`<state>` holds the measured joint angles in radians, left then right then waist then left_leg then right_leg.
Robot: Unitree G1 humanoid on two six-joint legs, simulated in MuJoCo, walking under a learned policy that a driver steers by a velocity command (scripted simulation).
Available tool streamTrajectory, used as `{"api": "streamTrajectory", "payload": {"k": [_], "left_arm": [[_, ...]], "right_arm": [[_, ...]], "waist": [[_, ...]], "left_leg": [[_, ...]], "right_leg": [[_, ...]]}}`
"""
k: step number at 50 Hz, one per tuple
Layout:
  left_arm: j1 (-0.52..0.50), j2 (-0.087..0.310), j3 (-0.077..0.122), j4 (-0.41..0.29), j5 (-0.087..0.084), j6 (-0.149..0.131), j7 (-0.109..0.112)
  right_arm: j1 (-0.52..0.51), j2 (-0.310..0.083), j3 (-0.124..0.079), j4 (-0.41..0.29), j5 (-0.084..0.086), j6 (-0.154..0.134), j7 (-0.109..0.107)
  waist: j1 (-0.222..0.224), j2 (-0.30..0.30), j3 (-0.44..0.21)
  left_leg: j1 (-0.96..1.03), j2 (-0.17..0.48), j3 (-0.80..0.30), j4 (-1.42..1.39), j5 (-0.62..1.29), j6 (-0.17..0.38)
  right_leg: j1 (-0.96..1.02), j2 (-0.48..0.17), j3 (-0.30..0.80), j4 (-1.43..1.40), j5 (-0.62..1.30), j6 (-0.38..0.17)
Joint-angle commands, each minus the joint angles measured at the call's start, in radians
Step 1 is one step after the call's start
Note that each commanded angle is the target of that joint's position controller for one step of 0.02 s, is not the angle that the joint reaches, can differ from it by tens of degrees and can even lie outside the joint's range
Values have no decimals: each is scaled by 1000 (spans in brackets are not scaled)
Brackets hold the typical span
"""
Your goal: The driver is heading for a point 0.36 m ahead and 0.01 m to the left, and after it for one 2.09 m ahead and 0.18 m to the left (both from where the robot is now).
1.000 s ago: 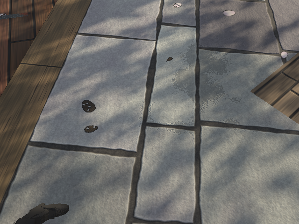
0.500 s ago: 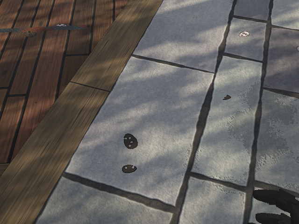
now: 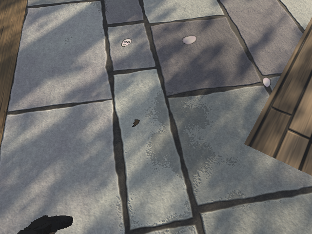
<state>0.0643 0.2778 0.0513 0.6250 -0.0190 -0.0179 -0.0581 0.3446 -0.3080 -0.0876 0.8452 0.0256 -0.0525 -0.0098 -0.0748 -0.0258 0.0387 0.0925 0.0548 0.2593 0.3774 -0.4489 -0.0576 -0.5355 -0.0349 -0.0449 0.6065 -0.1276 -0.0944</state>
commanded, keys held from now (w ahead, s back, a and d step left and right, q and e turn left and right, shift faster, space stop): w+e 0.12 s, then w+q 0.88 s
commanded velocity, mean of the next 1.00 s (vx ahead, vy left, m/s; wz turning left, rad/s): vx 0.50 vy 0.00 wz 0.18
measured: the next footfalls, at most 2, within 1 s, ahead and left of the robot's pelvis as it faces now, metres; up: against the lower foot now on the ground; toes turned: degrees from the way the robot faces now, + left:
left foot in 0.56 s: +0.50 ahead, +0.10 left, +0.00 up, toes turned +2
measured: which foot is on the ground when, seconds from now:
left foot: down 0.00-0.02, up 0.04-0.54, down 0.56-1.00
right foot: down 0.00-0.58, up 0.60-1.00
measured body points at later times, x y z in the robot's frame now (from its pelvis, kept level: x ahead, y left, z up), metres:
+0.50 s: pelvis +0.28 -0.01 +0.01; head +0.31 -0.01 +0.46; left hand +0.34 +0.28 -0.10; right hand +0.46 -0.25 -0.09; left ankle +0.46 +0.11 -0.69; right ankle +0.13 -0.09 -0.72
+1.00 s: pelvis +0.58 +0.02 +0.01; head +0.61 +0.03 +0.46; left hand +0.75 +0.31 -0.06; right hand +0.70 -0.26 -0.09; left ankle +0.46 +0.10 -0.72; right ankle +0.77 -0.08 -0.71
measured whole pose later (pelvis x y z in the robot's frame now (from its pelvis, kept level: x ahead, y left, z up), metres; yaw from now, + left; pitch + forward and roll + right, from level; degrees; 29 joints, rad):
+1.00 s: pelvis +0.58 +0.02 +0.01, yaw +16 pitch +2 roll +1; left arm 0.05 0.28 0.03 0.66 0.00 -0.11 -0.02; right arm 0.36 -0.30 -0.07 0.74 0.02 -0.03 -0.02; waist -0.08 -0.03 0.01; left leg -0.09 -0.12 -0.21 0.45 -0.38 0.06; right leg -0.52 0.00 0.10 0.48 0.00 0.04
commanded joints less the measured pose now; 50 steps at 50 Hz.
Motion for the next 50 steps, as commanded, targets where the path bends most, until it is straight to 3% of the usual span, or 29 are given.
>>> {"api": "streamTrajectory", "payload": {"k": [1,2,3,4,5,6,8,10,13,17,22,24,25,26,27,28,29,30,31,32,33,34,35,38,41,43,47,49,50], "left_arm": [[394,279,116,30,-10,14,35],[323,347,114,-6,-14,-1,33],[335,250,86,-20,-8,-16,23],[311,208,72,-10,1,-30,22],[252,187,64,-11,2,-38,22],[193,153,54,-21,6,-40,27],[143,114,40,-33,24,-45,36],[161,125,38,-8,23,-57,41],[198,139,38,30,24,-64,51],[227,152,36,70,25,-70,55],[276,161,44,132,20,-57,56],[272,170,48,142,15,-43,63],[257,181,51,140,15,-37,68],[245,195,55,135,15,-31,75],[230,202,55,129,15,-21,83],[223,192,49,120,17,-17,92],[300,120,22,79,36,-35,91],[315,66,-3,77,44,-67,72],[241,146,15,61,6,-99,50],[160,152,12,33,-16,-117,42],[124,143,11,23,0,-124,44],[119,153,20,25,24,-118,51],[136,148,22,24,31,-108,52],[161,114,15,23,38,-82,60],[49,78,1,-4,39,-80,63],[-24,68,-4,-18,30,-87,57],[-82,106,11,-37,13,-101,43],[-50,130,24,-31,10,-110,39],[8,140,33,-16,10,-115,41]], "right_arm": [[-26,-119,-12,-91,-32,-7,-10],[21,-26,23,-150,-42,-36,2],[-89,-127,4,-155,-8,-68,16],[-158,-140,2,-180,19,-83,21],[-162,-123,6,-174,3,-89,13],[-155,-130,0,-162,-24,-84,5],[-91,-117,0,-131,-27,-59,12],[-84,-89,7,-115,-29,-37,12],[-171,-62,20,-133,-24,-27,13],[-271,-42,31,-150,-8,-36,31],[-354,-42,36,-194,0,-39,61],[-352,-44,35,-209,-4,-41,75],[-326,-54,31,-210,-7,-39,79],[-277,-75,20,-205,-11,-35,77],[-174,-111,-1,-185,-13,-31,73],[-29,-162,-27,-156,-12,-27,62],[99,-270,-56,-149,-18,-22,47],[97,-235,-43,-151,2,-25,49],[86,-172,-24,-152,0,-22,45],[39,-146,-18,-165,-6,-20,40],[-21,-133,-12,-175,-11,-18,38],[-66,-106,-2,-189,-17,-19,35],[-91,-103,1,-204,-25,-16,31],[-101,-128,-7,-208,-19,-17,18],[-74,-154,-17,-192,-8,-12,3],[-36,-156,-18,-178,-4,-2,-4],[18,-147,-19,-156,4,13,-10],[7,-146,-21,-158,-1,19,-12],[-9,-135,-19,-164,-2,21,-11]], "waist": [[228,-91,-242],[120,-281,-370],[199,-113,-379],[190,-80,-241],[138,14,-151],[101,12,-117],[57,-25,-108],[55,-20,-93],[87,-23,-44],[138,-27,4],[170,-7,52],[156,-18,40],[135,-33,14],[107,-56,-33],[47,-60,-102],[-30,-30,-185],[-30,153,-329],[-3,274,-432],[-44,185,-364],[-37,114,-242],[4,24,-136],[36,19,-94],[64,49,-75],[90,74,-57],[52,85,-36],[17,98,-41],[5,116,-48],[32,142,-51],[68,150,-65]], "left_leg": [[-410,117,-25,668,569,67],[-786,-98,-195,987,-141,18],[-885,-48,-362,1030,-107,43],[-926,-13,-346,988,-22,66],[-881,30,-345,895,56,69],[-812,60,-348,807,101,61],[-711,88,-334,750,163,43],[-699,89,-309,692,222,19],[-751,96,-304,536,402,7],[-724,62,-281,316,616,32],[-812,23,-290,198,542,80],[-810,1,-267,179,449,108],[-759,-25,-239,176,396,126],[-676,-62,-202,188,343,144],[-534,-104,-172,178,326,169],[-291,-103,-215,148,387,209],[108,140,-616,155,384,357],[314,282,-1068,-10,261,490],[287,256,-993,-52,140,433],[155,220,-858,-66,145,391],[-11,182,-764,-89,232,366],[-119,149,-698,-112,330,351],[-195,126,-674,-134,396,355],[-318,92,-585,-163,529,365],[-389,26,-504,-154,504,313],[-400,9,-504,-136,446,284],[-289,50,-618,-50,358,258],[-241,74,-678,13,366,242],[-246,61,-684,59,385,226]], "right_leg": [[685,-69,213,-50,28,-133],[929,-284,813,-234,-232,-334],[914,-294,835,-326,-300,-292],[802,-262,698,-328,-245,-250],[646,-218,584,-327,-128,-219],[535,-181,497,-333,-20,-198],[421,-157,403,-371,130,-192],[368,-148,311,-400,247,-193],[368,-126,208,-434,263,-159],[395,-120,118,-477,156,-110],[595,-195,72,-441,222,-97],[664,-215,52,-379,374,-78],[678,-212,34,-324,541,-64],[687,-205,17,-241,739,-49],[669,-182,-13,-89,885,-28],[542,-146,-48,130,832,11],[172,-37,-69,516,403,76],[-118,144,76,761,-419,116],[-232,67,186,805,-391,91],[-254,19,167,753,-315,76],[-231,-18,149,642,-259,75],[-170,-48,145,556,-220,83],[-118,-53,141,523,-202,97],[-73,-52,108,388,-149,150],[-18,-19,92,148,72,177],[43,18,86,18,196,180],[72,40,131,-105,180,158],[112,38,138,-127,95,126],[191,38,124,-160,82,102]]}}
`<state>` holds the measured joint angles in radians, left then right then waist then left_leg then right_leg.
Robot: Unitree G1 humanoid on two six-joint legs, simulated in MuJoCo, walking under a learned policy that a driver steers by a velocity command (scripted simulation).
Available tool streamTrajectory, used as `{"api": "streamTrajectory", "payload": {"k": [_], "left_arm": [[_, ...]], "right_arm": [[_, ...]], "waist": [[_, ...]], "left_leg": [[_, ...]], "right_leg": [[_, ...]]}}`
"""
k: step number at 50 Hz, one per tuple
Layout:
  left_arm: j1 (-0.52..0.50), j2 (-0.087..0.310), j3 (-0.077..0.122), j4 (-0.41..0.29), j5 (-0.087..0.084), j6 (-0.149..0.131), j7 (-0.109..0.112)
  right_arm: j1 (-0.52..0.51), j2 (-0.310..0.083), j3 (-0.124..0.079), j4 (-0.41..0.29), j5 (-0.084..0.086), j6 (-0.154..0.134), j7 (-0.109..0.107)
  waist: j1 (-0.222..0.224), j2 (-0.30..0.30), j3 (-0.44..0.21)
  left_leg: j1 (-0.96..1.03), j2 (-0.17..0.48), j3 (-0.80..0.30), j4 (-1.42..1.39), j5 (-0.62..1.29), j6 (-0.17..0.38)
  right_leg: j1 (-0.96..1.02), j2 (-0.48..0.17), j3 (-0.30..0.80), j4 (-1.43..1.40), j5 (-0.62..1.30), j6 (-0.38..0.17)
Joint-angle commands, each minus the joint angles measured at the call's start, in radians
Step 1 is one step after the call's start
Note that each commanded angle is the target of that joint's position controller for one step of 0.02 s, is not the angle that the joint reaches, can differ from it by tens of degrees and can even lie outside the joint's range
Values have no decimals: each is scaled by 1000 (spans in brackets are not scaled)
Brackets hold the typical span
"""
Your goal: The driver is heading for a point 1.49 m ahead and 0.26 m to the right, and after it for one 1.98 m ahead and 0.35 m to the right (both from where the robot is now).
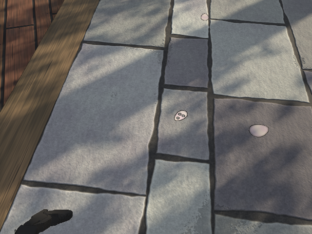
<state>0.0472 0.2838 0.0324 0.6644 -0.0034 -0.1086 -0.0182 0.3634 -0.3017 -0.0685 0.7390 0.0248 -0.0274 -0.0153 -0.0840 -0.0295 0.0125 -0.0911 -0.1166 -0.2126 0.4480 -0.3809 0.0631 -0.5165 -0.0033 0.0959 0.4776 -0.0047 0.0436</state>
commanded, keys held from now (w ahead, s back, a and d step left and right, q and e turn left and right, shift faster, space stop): w+q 0.04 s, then w+e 0.48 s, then e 0.48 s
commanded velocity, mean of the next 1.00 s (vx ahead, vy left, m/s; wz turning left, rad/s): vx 0.36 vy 0.00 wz -0.28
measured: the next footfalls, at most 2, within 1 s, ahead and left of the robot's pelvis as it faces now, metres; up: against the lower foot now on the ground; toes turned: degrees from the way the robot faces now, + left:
right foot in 0.04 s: +0.19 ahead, -0.13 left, +0.00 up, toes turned +6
left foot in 0.46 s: +0.39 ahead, +0.12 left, +0.00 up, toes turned -6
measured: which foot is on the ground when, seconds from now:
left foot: down 0.00-0.04, up 0.06-0.44, down 0.46-0.90, up 0.92-1.00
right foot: up 0.00-0.02, down 0.04-0.48, up 0.50-0.88, down 0.90-1.00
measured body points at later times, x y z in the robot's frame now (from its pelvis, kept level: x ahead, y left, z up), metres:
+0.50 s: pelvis +0.27 +0.01 +0.00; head +0.29 +0.02 +0.44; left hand +0.26 +0.30 -0.13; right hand +0.50 -0.22 -0.06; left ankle +0.35 +0.12 -0.74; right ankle +0.15 -0.13 -0.72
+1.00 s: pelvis +0.42 -0.03 -0.01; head +0.47 -0.07 +0.44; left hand +0.70 +0.16 -0.08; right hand +0.44 -0.34 -0.13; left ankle +0.38 +0.13 -0.65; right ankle +0.48 -0.14 -0.73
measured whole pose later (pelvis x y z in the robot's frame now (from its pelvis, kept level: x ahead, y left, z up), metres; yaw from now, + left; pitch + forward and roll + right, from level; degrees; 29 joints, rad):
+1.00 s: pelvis +0.42 -0.03 -0.01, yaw -21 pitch +2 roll +1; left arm 0.12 0.31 0.07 0.59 0.00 0.01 -0.02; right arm 0.15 -0.32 -0.06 0.77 0.00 -0.02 -0.01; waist -0.01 0.01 0.08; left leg -0.41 0.01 0.00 1.15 -0.55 -0.05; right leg -0.47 0.05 0.02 0.56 -0.14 -0.07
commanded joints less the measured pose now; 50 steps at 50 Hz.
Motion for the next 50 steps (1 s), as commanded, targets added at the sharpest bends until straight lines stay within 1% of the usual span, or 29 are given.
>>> {"api": "streamTrajectory", "payload": {"k": [1,2,3,4,5,6,7,8,10,14,19,22,23,24,25,26,27,28,29,32,36,41,44,45,46,47,48,49,50], "left_arm": [[117,161,67,-37,4,-29,8],[262,214,81,-27,19,-30,17],[352,292,101,23,27,-16,10],[358,200,85,27,-1,-13,1],[320,140,68,25,-4,-9,2],[272,127,58,21,6,-1,1],[241,114,52,25,9,5,-1],[228,102,44,25,13,6,0],[228,95,41,31,0,8,-1],[245,170,65,51,-20,23,15],[325,178,69,82,-30,45,23],[325,152,63,81,-25,53,27],[312,110,50,71,-17,50,26],[326,32,25,48,8,46,26],[415,32,22,11,-29,35,29],[387,125,46,38,-43,38,33],[313,149,56,29,-38,45,32],[303,133,58,38,-29,56,35],[293,125,63,33,-18,66,35],[282,73,57,10,-13,94,30],[194,36,39,-36,-9,102,8],[110,86,58,-92,-5,109,-30],[207,141,91,-86,1,115,-27],[285,218,118,-76,2,115,-6],[280,318,128,-103,9,119,18],[272,276,110,-137,20,109,9],[223,225,98,-145,13,101,0],[178,195,89,-137,-5,99,2],[146,175,82,-138,-13,104,8]], "right_arm": [[-32,-108,-27,-66,-6,-6,-2],[-23,-48,-4,-84,-21,-10,2],[133,10,16,-103,4,-22,4],[133,-84,3,-64,13,-26,0],[13,-133,-9,-76,7,-27,2],[-67,-127,-8,-96,-9,-29,2],[-119,-116,-8,-115,-25,-38,5],[-125,-99,-7,-121,-27,-45,10],[-117,-62,3,-123,-27,-51,16],[-230,-11,30,-147,-32,-64,27],[-329,-58,17,-168,-13,-79,38],[-240,-94,-8,-143,-15,-85,29],[-141,-130,-24,-128,-25,-85,19],[16,-198,-41,-109,-35,-79,8],[49,-247,-55,-82,-38,-62,18],[6,-162,-36,-88,-26,-63,23],[-45,-113,-21,-94,-25,-64,22],[-107,-82,-10,-99,-36,-66,25],[-154,-57,-5,-95,-41,-66,26],[-201,-71,-15,-76,-41,-70,21],[-218,-122,-34,-49,-30,-46,-5],[-208,-164,-48,-17,2,-26,-10],[-211,-164,-52,-12,20,-17,-11],[-148,-136,-43,-7,-4,-19,-7],[-81,-48,-10,-37,-72,-20,4],[-74,-97,-7,-34,-53,-20,14],[-157,-150,-22,-40,-15,-11,16],[-193,-140,-20,-49,-14,-3,9],[-206,-133,-21,-41,-27,6,-3]], "waist": [[125,141,-102],[182,33,-240],[116,-304,-345],[145,-213,-284],[173,-114,-149],[161,-46,-80],[144,-33,-23],[119,-52,-7],[97,-84,-23],[116,-73,-17],[136,-71,-12],[67,-68,-40],[12,-44,-96],[-38,132,-229],[12,410,-278],[2,256,-162],[5,193,-60],[38,131,-27],[66,134,-6],[103,156,-15],[86,134,-40],[77,120,-53],[139,82,-101],[161,-41,-159],[90,-313,-224],[132,-224,-418],[152,-101,-329],[128,-51,-232],[110,-10,-180]], "left_leg": [[-95,187,-180,101,347,76],[-208,122,-93,370,212,39],[-548,-8,41,684,-200,-27],[-665,66,12,807,-189,-40],[-695,92,24,835,-98,-43],[-679,122,67,815,-39,-45],[-673,151,91,756,6,-45],[-624,176,102,701,36,-45],[-568,181,135,584,29,-58],[-439,155,179,275,169,-89],[-291,115,157,84,345,-92],[-83,125,164,5,318,-51],[70,195,109,-4,280,-17],[295,398,-88,-11,236,41],[398,557,-493,-138,-68,169],[307,519,-478,-184,-212,159],[209,481,-319,-181,-45,132],[122,437,-191,-180,206,119],[65,410,-90,-173,444,118],[-30,372,109,-181,792,123],[-47,361,245,-197,792,123],[9,391,298,-114,733,89],[-9,343,349,141,772,30],[-132,267,382,359,589,-37],[-472,118,384,722,-277,-124],[-538,74,154,883,-350,-126],[-581,112,121,896,-257,-113],[-599,139,126,838,-177,-106],[-582,162,122,771,-127,-110]], "right_leg": [[331,-28,-5,-46,-47,-73],[581,-196,154,-30,-113,-136],[865,-401,626,-115,-316,-315],[834,-399,732,-175,-552,-315],[721,-342,580,-189,-529,-277],[610,-293,460,-197,-406,-258],[522,-255,385,-213,-279,-264],[460,-223,331,-232,-175,-261],[420,-190,276,-250,-47,-275],[315,-159,181,-276,9,-277],[299,-168,216,-235,-80,-233],[255,-132,231,-125,-137,-179],[188,-78,192,21,-152,-143],[47,7,82,343,-408,-95],[-213,51,10,596,-605,-71],[-287,-12,52,714,-535,-62],[-298,-28,43,736,-456,-55],[-245,-51,33,727,-400,-39],[-216,-66,27,696,-377,-25],[-131,-75,-27,620,-325,8],[-47,-76,-75,364,-119,7],[44,-53,-101,177,-93,-51],[236,21,-149,23,-59,-120],[430,-31,-46,-21,290,-173],[685,-299,320,48,773,-346],[729,-393,543,-42,500,-477],[652,-336,447,-81,355,-429],[557,-279,364,-94,231,-366],[470,-243,325,-113,145,-324]]}}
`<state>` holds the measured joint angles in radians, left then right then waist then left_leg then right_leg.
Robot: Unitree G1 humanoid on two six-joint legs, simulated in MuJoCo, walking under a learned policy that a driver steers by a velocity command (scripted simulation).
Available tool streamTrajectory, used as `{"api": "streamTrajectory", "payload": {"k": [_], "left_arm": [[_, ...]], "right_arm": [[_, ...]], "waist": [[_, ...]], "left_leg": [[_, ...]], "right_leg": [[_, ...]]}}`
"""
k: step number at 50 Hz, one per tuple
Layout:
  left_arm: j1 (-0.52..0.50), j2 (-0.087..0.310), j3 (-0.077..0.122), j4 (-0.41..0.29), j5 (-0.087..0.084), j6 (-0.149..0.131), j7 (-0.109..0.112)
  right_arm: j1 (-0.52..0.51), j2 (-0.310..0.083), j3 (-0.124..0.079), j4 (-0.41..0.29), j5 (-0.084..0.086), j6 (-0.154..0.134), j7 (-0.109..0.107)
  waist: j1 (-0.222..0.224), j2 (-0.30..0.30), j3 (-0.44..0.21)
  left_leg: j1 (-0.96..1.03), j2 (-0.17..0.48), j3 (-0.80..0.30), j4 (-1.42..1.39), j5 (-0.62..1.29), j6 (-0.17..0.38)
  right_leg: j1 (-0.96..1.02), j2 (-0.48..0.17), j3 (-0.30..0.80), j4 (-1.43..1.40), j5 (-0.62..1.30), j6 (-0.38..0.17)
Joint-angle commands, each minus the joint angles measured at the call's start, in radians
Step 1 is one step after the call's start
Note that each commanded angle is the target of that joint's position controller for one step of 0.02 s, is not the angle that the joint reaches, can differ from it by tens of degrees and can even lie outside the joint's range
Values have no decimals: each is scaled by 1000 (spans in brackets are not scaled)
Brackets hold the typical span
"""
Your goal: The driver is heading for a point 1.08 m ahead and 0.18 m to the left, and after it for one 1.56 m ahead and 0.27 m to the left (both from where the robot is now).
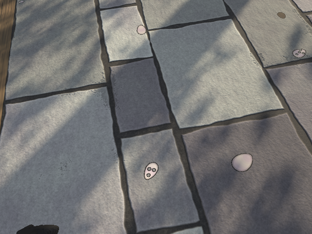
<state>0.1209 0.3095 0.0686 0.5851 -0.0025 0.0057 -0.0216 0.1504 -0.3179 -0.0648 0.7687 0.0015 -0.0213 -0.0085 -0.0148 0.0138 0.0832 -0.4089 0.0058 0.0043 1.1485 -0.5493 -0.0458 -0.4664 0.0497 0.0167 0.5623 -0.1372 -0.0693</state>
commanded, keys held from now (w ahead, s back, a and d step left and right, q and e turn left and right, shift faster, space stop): e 0.06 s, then q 0.84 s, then e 0.02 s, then w+e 0.08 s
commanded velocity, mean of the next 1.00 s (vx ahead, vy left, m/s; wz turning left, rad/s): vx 0.02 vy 0.00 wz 0.23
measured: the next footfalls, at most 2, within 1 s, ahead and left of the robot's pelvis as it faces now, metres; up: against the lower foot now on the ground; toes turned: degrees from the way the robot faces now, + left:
left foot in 0.28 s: +0.10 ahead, +0.16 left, +0.00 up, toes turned -3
left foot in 0.82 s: +0.06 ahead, +0.18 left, +0.00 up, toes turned +17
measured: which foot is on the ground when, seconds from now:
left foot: up 0.00-0.26, down 0.28-0.56, up 0.58-0.80, down 0.82-1.00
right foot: down 0.00-0.82, up 0.84-1.00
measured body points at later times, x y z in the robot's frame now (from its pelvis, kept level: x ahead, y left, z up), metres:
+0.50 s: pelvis +0.05 +0.03 +0.00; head +0.07 +0.04 +0.45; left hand +0.20 +0.30 -0.10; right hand +0.17 -0.24 -0.10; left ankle +0.06 +0.16 -0.73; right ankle +0.10 -0.08 -0.73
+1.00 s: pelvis +0.04 +0.09 +0.02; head +0.06 +0.13 +0.46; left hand +0.10 +0.41 -0.10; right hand +0.27 -0.13 -0.06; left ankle +0.02 +0.17 -0.73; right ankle +0.09 -0.06 -0.64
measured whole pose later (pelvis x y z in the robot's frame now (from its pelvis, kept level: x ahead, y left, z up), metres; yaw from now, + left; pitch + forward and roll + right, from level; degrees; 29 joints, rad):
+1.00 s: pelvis +0.04 +0.09 +0.02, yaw +18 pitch +2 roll -2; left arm 0.15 0.32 0.10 0.73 0.00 0.02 0.03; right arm 0.22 -0.27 -0.05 0.65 0.00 0.01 -0.01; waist -0.01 -0.04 0.02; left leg -0.29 -0.03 -0.03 0.50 -0.25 0.06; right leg -0.56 -0.03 0.00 1.10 -0.35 0.06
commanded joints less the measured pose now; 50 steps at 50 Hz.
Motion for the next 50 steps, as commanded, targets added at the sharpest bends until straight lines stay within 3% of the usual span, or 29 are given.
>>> {"api": "streamTrajectory", "payload": {"k": [1,3,8,10,13,14,15,16,18,20,23,26,27,29,30,31,32,35,38,40,41,42,43,44,45,46,47,49,50], "left_arm": [[39,149,44,-64,-10,-3,18],[9,156,47,-74,11,5,27],[-7,99,22,-45,22,4,39],[-4,59,3,-16,33,0,30],[0,53,-8,23,34,-5,19],[32,58,-7,40,33,-8,21],[64,71,-2,42,41,-9,28],[80,53,-2,38,41,-11,32],[-3,65,8,28,30,-7,50],[-4,57,14,27,28,2,57],[11,38,21,27,23,-2,51],[32,52,38,31,20,-6,46],[53,67,45,36,20,-5,46],[78,111,55,42,23,-6,51],[88,101,49,32,27,-14,58],[75,95,43,27,28,-21,65],[28,99,43,22,21,-24,68],[-28,132,54,31,13,-12,69],[-1,147,61,46,-1,5,63],[4,141,60,60,-23,10,59],[58,104,52,86,-22,11,53],[78,46,34,67,25,12,46],[-30,56,32,10,35,5,54],[-85,93,42,6,14,4,62],[-77,100,47,16,3,6,69],[-35,103,52,53,8,11,77],[8,107,53,76,13,13,75],[43,85,45,102,2,3,50],[34,76,40,108,-8,-3,41]], "right_arm": [[7,-122,-27,-74,-9,10,-17],[32,-100,-23,-64,-9,18,-18],[55,-46,1,-32,-4,33,-17],[43,-35,6,-31,-4,34,-9],[53,-40,6,-25,-12,27,3],[35,-70,3,-43,-23,25,4],[12,-135,-5,-70,-27,23,-1],[-15,-172,-19,-55,-14,25,-2],[-30,-119,-10,-69,-17,17,-1],[-12,-139,-20,-75,-6,12,-5],[16,-133,-26,-91,5,20,-16],[23,-117,-29,-120,11,32,-21],[22,-103,-27,-132,14,36,-21],[45,-73,-24,-150,15,41,-17],[24,-105,-36,-158,10,45,-12],[23,-121,-49,-157,14,51,-7],[37,-100,-47,-151,20,60,-5],[19,-41,-24,-160,20,74,6],[19,-59,-29,-183,24,74,29],[93,-70,-42,-164,18,78,34],[122,-106,-56,-156,10,78,25],[143,-239,-87,-180,7,73,5],[122,-281,-85,-221,-32,52,10],[121,-239,-76,-217,-46,31,19],[77,-212,-67,-211,-32,18,16],[19,-162,-53,-215,-11,18,6],[7,-118,-37,-209,7,20,-3],[59,-69,-16,-183,4,13,-11],[84,-69,-14,-168,-3,6,-12]], "waist": [[15,-70,-220],[-9,-108,-214],[10,-132,-254],[21,-148,-226],[2,-132,-153],[10,-103,-118],[52,-8,-95],[92,150,-73],[53,183,-49],[38,186,-62],[25,150,-102],[21,34,-122],[23,-36,-125],[17,-238,-155],[40,-229,-162],[32,-148,-160],[7,-104,-146],[10,-139,-132],[23,-173,-182],[-14,-148,-198],[-12,-61,-175],[16,252,-148],[-29,295,-177],[-59,174,-195],[-23,132,-156],[8,86,-159],[20,102,-182],[11,130,-199],[-2,140,-176]], "left_leg": [[-206,43,-96,6,79,-4],[-121,12,-74,-84,121,-16],[43,45,-48,-285,219,-34],[114,56,-45,-374,247,-24],[225,23,1,-595,340,20],[212,50,-43,-653,395,46],[169,137,-155,-696,494,85],[55,159,-227,-752,357,146],[-37,166,-299,-829,237,150],[-4,157,-317,-807,291,145],[34,138,-330,-750,358,152],[-22,72,-279,-649,345,119],[-66,33,-227,-576,315,93],[-156,-35,-72,-299,107,36],[-205,2,-68,-92,-50,14],[-220,21,-86,35,-65,3],[-215,48,-93,31,-23,-3],[-89,62,-14,-168,88,-13],[29,33,45,-379,161,6],[163,-12,91,-592,317,48],[255,-14,31,-699,419,85],[394,239,-344,-766,779,192],[335,391,-567,-789,897,393],[315,358,-520,-816,769,402],[292,300,-445,-813,674,342],[296,260,-374,-798,625,286],[290,229,-328,-811,534,263],[305,193,-306,-884,215,249],[318,196,-314,-924,116,246]], "right_leg": [[323,-265,374,-219,235,-193],[236,-225,342,-236,239,-183],[161,-212,248,-239,108,-165],[121,-211,240,-254,-59,-150],[69,-179,213,-234,-290,-83],[72,-154,203,-207,-320,-36],[82,-96,154,-114,-332,12],[142,-21,37,-75,-250,58],[236,-16,7,-5,-125,70],[236,-18,4,5,-108,58],[240,-29,-1,-5,-97,44],[295,-90,33,-64,-88,14],[323,-143,83,-114,-85,-15],[382,-386,317,-238,41,-159],[381,-474,377,-255,173,-230],[365,-482,348,-250,239,-245],[345,-440,263,-245,224,-209],[277,-326,45,-233,235,-134],[312,-337,-14,-182,268,-123],[280,-330,-58,-92,177,-68],[188,-288,-118,25,39,3],[-95,-162,-209,337,-379,118],[-244,-53,-47,555,-570,152],[-253,-66,35,640,-522,139],[-260,-81,54,636,-425,123],[-256,-100,57,616,-342,126],[-224,-107,42,599,-268,132],[-193,-108,11,567,-143,134],[-205,-110,4,520,-110,130]]}}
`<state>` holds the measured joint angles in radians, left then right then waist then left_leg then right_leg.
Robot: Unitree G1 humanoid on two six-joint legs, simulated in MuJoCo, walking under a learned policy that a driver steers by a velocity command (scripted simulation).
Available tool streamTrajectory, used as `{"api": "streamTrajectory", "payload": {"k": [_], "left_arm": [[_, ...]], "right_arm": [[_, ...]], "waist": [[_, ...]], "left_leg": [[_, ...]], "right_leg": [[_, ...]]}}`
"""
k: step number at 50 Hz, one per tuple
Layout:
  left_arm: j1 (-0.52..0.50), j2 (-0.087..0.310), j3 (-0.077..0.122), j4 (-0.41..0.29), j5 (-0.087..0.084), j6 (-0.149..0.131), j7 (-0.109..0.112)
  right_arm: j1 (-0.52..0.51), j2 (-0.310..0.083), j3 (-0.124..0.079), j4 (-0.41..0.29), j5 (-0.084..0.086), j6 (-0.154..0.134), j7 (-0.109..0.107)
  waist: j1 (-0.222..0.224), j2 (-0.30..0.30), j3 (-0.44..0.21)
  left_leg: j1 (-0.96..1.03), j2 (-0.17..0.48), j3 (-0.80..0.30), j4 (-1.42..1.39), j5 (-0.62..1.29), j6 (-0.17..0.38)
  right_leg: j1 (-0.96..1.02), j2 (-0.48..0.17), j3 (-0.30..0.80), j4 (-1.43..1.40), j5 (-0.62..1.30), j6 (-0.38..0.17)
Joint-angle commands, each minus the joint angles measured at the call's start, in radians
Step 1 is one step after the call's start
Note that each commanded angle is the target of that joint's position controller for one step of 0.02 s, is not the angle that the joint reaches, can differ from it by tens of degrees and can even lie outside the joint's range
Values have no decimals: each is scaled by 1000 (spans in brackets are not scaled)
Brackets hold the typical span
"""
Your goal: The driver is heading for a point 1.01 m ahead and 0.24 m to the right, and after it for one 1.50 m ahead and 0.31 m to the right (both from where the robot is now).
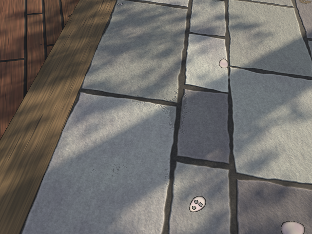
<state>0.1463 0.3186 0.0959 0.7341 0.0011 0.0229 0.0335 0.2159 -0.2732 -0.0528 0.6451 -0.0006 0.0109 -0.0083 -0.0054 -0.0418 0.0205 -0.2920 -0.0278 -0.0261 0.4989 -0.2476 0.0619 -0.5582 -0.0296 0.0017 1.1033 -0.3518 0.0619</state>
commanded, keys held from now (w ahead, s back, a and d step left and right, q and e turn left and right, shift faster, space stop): w+e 0.70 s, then w+q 0.30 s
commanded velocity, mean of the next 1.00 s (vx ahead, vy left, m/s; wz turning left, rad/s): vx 0.41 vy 0.00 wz -0.26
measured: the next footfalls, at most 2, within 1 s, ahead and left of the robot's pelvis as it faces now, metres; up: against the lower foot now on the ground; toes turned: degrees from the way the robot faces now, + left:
right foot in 0.46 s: +0.25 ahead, -0.21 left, +0.00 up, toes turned -15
left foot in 0.96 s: +0.64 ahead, -0.15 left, +0.00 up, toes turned -19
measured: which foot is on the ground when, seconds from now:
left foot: down 0.00-0.46, up 0.48-0.94, down 0.96-1.00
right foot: up 0.00-0.44, down 0.46-0.96, up 0.98-1.00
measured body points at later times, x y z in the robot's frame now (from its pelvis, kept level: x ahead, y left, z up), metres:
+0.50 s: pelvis +0.16 -0.09 -0.02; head +0.19 -0.11 +0.43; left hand +0.40 +0.13 -0.10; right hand +0.12 -0.39 -0.15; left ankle +0.01 +0.08 -0.72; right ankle +0.21 -0.20 -0.74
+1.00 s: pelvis +0.46 -0.17 -0.02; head +0.49 -0.18 +0.42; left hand +0.58 +0.10 -0.14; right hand +0.58 -0.47 -0.10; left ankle +0.60 -0.14 -0.74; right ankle +0.22 -0.20 -0.71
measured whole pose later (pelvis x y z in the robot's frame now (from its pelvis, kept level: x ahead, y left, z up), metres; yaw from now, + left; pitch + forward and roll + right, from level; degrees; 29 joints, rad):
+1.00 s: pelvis +0.46 -0.17 -0.02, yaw -18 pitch +3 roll +0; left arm 0.36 0.32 0.06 0.80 0.01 -0.03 0.02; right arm 0.07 -0.28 -0.04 0.67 0.01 -0.11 0.06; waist 0.05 -0.01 0.02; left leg -0.52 -0.06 0.04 0.54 -0.06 0.09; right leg -0.01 0.05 0.05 0.66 -0.49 -0.05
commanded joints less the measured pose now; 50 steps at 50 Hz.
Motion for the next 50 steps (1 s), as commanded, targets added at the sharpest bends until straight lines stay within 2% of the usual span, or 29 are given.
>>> {"api": "streamTrajectory", "payload": {"k": [1,3,5,10,16,19,20,21,22,23,24,25,26,27,28,29,30,31,33,35,37,38,40,44,46,47,48,49,50], "left_arm": [[-27,69,10,-49,-18,-27,-19],[-77,68,5,-59,-19,-41,-25],[-76,60,1,-52,-19,-53,-31],[-60,51,-5,-44,-26,-62,-43],[-110,23,-25,-76,-26,-70,-63],[-133,30,-30,-104,-29,-70,-78],[-125,37,-28,-109,-29,-70,-82],[-86,48,-22,-107,-28,-70,-84],[3,69,-7,-86,-27,-70,-83],[159,129,27,-40,-31,-66,-75],[348,225,61,-10,-38,-57,-54],[328,313,58,-33,-34,-70,-58],[315,215,34,-47,-31,-82,-61],[269,170,19,-51,-23,-90,-60],[211,143,9,-64,-21,-90,-59],[154,119,0,-81,-16,-87,-56],[120,105,-7,-99,-4,-87,-52],[105,106,-6,-106,-2,-89,-48],[110,120,-3,-99,-10,-95,-38],[139,133,2,-81,-18,-95,-26],[158,117,-4,-60,-18,-94,-20],[187,116,-5,-47,-18,-96,-18],[233,123,-6,-20,-20,-99,-19],[262,134,-1,18,-13,-88,-18],[244,150,4,19,-9,-79,-12],[232,159,6,16,-3,-71,-10],[205,156,0,5,1,-63,-6],[221,118,-17,-22,25,-63,1],[369,16,-46,-29,21,-81,-17]], "right_arm": [[30,-128,-29,-37,-7,-33,-14],[50,-153,-37,-19,-14,-48,-19],[65,-166,-43,-1,-12,-62,-20],[77,-174,-54,41,-4,-82,-8],[92,-178,-66,87,6,-86,4],[101,-194,-74,104,19,-80,8],[97,-203,-77,107,23,-76,9],[76,-215,-79,104,26,-72,7],[54,-218,-78,100,29,-67,3],[76,-183,-65,100,21,-67,-1],[75,-129,-38,71,-13,-73,-3],[114,-34,-7,10,-26,-104,3],[19,-146,-29,18,20,-134,14],[-30,-179,-35,-3,41,-152,22],[-30,-169,-32,7,22,-159,16],[-29,-165,-35,12,-5,-158,11],[-16,-161,-39,13,-11,-149,13],[-3,-151,-38,13,-14,-139,15],[-11,-131,-34,10,-19,-120,14],[-94,-104,-23,-18,-21,-116,12],[-144,-67,-6,-16,-14,-122,23],[-185,-55,1,-21,-8,-126,31],[-248,-59,3,-37,7,-132,43],[-283,-89,-3,-59,16,-136,65],[-214,-114,-15,-47,15,-132,69],[-129,-141,-29,-27,14,-128,66],[9,-174,-46,5,12,-123,61],[161,-230,-57,23,5,-116,54],[199,-281,-72,40,14,-117,62]], "waist": [[-26,196,-76],[-46,174,-30],[-54,161,-16],[-61,135,32],[-82,118,56],[-82,125,62],[-71,126,58],[-37,128,36],[21,120,-17],[86,80,-117],[162,-70,-223],[75,-271,-309],[140,-129,-275],[122,-104,-166],[85,-11,-116],[51,9,-73],[20,-13,-59],[5,-24,-53],[-9,-9,-32],[11,-6,1],[37,-32,-1],[63,-38,5],[92,-35,29],[89,-35,47],[46,-50,-4],[1,-62,-70],[-79,-42,-158],[-119,66,-291],[-31,344,-393]], "left_leg": [[211,242,-295,-305,-218,139],[247,268,-287,-335,-191,138],[279,289,-266,-356,-162,141],[286,319,-188,-403,-132,150],[302,318,-32,-384,13,132],[300,324,18,-346,62,114],[300,327,33,-319,114,105],[283,317,66,-253,260,88],[239,289,124,-118,462,58],[156,232,194,112,590,15],[-100,171,226,478,304,-54],[-466,-28,71,766,-347,-106],[-576,29,-68,847,-288,-85],[-621,75,-53,818,-188,-55],[-564,118,-48,748,-108,-47],[-500,141,-50,661,-48,-55],[-436,151,-55,625,-9,-62],[-407,145,-46,597,13,-76],[-393,128,-23,517,67,-106],[-382,102,-10,355,184,-126],[-308,78,14,173,338,-125],[-278,69,29,118,405,-120],[-271,66,26,52,470,-98],[-352,64,17,-10,348,-20],[-273,22,48,0,234,20],[-162,-18,77,13,186,47],[35,-29,80,-7,229,80],[345,130,-149,30,289,143],[686,351,-681,-64,60,338]], "right_leg": [[-135,-34,24,-78,127,-8],[-161,-41,39,-186,156,-21],[-169,-45,48,-255,172,-28],[-183,-52,63,-331,191,-38],[-148,-63,18,-427,212,-60],[-88,-52,-26,-461,171,-95],[-52,-40,-46,-471,151,-113],[30,-10,-78,-494,141,-134],[187,38,-118,-533,165,-157],[430,84,-118,-553,168,-190],[717,-98,180,-597,80,-273],[920,-313,782,-786,-164,-448],[902,-317,775,-866,-215,-424],[814,-290,639,-856,-126,-391],[692,-246,528,-844,-9,-360],[581,-206,448,-858,97,-343],[508,-178,401,-881,177,-339],[466,-164,374,-898,257,-347],[404,-135,298,-912,386,-348],[361,-95,242,-911,439,-322],[347,-56,162,-908,436,-280],[347,-62,155,-918,407,-270],[388,-98,171,-930,361,-267],[596,-180,167,-861,492,-246],[664,-183,135,-762,795,-224],[682,-168,111,-646,1004,-212],[629,-129,62,-455,1086,-184],[417,-85,34,-164,800,-154],[-6,121,42,201,-77,-69]]}}
Keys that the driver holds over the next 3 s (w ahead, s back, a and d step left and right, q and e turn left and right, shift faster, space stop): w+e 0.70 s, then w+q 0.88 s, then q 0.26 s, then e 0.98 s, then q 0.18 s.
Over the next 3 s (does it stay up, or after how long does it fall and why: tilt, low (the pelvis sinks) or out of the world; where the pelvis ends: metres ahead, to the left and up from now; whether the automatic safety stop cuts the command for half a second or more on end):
stays up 0.99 -0.26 0.00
